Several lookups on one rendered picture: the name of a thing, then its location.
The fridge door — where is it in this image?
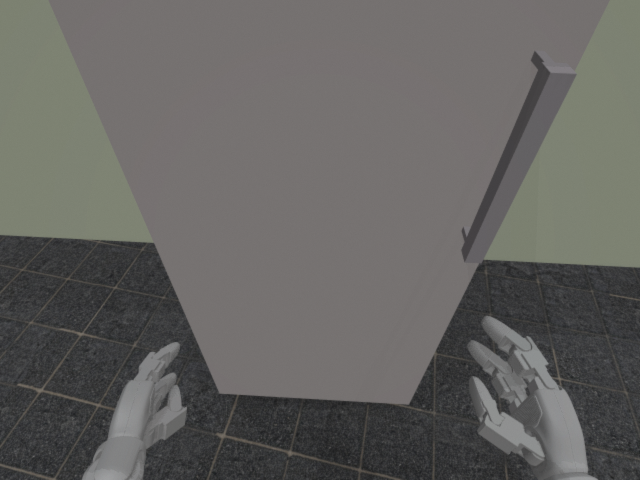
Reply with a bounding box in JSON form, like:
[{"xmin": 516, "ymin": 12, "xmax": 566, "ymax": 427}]
[{"xmin": 49, "ymin": 0, "xmax": 610, "ymax": 405}]

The left robot hand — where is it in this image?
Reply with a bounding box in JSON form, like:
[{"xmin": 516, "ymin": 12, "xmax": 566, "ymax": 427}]
[{"xmin": 107, "ymin": 342, "xmax": 187, "ymax": 449}]

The handle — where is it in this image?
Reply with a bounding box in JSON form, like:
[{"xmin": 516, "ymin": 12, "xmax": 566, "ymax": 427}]
[{"xmin": 461, "ymin": 51, "xmax": 577, "ymax": 264}]

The left robot forearm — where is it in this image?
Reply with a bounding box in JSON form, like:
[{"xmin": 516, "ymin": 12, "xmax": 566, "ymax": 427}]
[{"xmin": 82, "ymin": 436, "xmax": 146, "ymax": 480}]

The right robot hand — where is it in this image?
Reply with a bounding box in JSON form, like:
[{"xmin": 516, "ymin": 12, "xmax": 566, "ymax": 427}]
[{"xmin": 467, "ymin": 316, "xmax": 588, "ymax": 480}]

